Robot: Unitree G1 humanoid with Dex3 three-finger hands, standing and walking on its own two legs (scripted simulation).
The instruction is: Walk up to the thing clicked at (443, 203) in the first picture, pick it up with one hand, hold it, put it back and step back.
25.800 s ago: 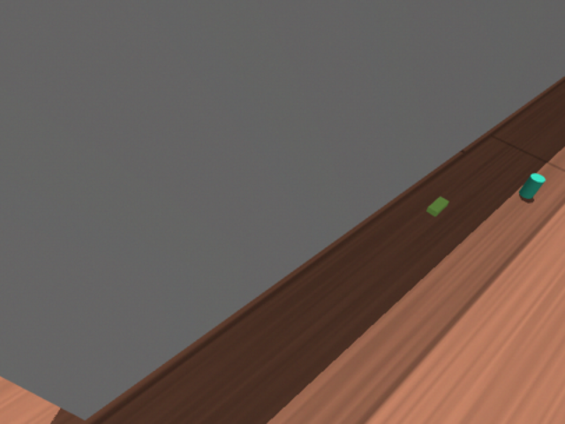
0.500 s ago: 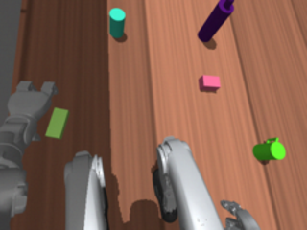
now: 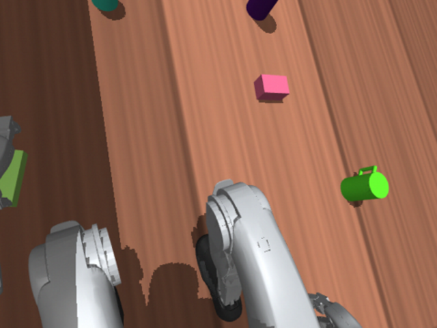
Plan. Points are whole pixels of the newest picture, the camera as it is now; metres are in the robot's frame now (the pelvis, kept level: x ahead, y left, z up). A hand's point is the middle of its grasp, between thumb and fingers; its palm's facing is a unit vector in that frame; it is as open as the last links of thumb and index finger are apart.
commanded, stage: rest palm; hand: left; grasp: from above
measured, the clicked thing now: (5, 177) +0.43 +0.29 -0.29
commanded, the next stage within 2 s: close in 1.56 s
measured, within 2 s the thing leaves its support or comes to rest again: neither
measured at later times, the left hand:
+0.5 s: hand (12, 185) +0.41 +0.26 -0.23, palm faces -0.46 -0.04 -0.89, open 14.3 cm
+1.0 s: hand (8, 184) +0.41 +0.28 -0.25, palm faces -0.52 -0.09 -0.85, open 14.6 cm
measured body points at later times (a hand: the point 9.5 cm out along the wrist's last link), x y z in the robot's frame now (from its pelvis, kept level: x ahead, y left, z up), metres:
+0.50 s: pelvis +0.00 +0.00 -0.01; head +0.23 +0.11 +0.36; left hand +0.43 +0.26 -0.18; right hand +0.05 -0.26 -0.09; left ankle +0.07 +0.13 -0.27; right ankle +0.10 -0.12 -0.27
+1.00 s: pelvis +0.00 +0.01 -0.01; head +0.26 +0.11 +0.34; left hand +0.44 +0.28 -0.21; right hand +0.04 -0.25 -0.09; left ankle +0.07 +0.13 -0.27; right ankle +0.10 -0.12 -0.27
